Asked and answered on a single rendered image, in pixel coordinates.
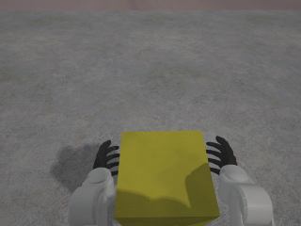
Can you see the robot right forearm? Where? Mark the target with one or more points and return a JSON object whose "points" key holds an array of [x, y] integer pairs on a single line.
{"points": [[249, 204]]}

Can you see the robot left hand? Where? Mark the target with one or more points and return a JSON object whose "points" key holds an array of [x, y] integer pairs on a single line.
{"points": [[102, 158]]}

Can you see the carton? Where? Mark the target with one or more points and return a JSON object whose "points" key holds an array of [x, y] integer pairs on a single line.
{"points": [[164, 179]]}

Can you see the robot left forearm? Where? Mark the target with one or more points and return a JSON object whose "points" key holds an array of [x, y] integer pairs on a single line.
{"points": [[89, 203]]}

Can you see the robot right hand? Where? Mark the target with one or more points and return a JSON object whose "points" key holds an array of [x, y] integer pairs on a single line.
{"points": [[226, 156]]}

